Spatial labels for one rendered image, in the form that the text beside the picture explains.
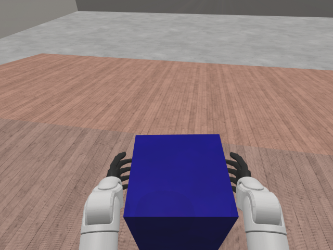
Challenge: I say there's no right robot hand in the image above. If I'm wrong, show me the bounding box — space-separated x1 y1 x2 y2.
226 152 251 192

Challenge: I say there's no left robot forearm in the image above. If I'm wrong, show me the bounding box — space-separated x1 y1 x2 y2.
79 177 124 250

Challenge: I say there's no right robot forearm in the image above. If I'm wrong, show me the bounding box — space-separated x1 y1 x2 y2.
236 177 289 250

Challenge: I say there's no left robot hand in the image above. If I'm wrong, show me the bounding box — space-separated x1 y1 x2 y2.
106 152 132 190

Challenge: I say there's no carton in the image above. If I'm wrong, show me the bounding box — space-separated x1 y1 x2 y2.
123 134 239 250

